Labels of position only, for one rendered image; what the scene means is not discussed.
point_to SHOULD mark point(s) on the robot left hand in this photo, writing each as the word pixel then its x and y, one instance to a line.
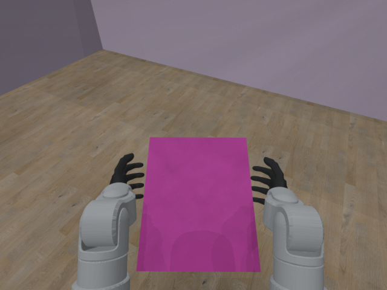
pixel 121 170

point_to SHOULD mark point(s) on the carton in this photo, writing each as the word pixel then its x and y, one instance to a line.
pixel 198 212

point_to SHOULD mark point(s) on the robot right forearm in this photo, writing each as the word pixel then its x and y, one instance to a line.
pixel 298 242

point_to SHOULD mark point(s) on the robot right hand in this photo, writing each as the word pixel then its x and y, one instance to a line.
pixel 276 175

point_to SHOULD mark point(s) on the robot left forearm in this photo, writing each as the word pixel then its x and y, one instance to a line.
pixel 104 240

